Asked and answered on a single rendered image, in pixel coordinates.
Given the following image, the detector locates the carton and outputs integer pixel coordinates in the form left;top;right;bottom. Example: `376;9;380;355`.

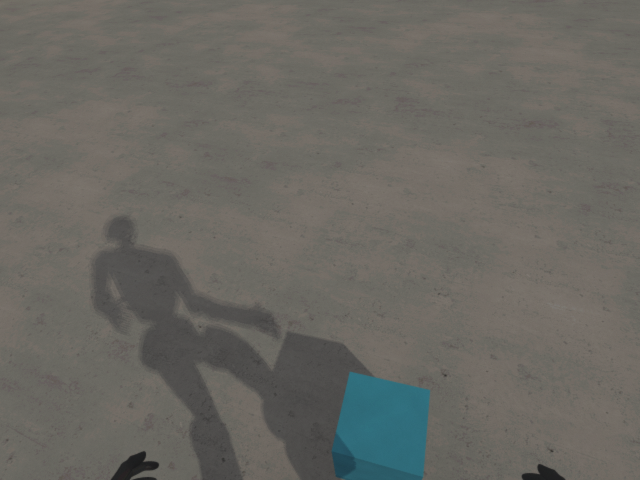
332;372;430;480

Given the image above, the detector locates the robot left hand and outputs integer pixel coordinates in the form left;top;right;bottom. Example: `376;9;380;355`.
111;451;159;480

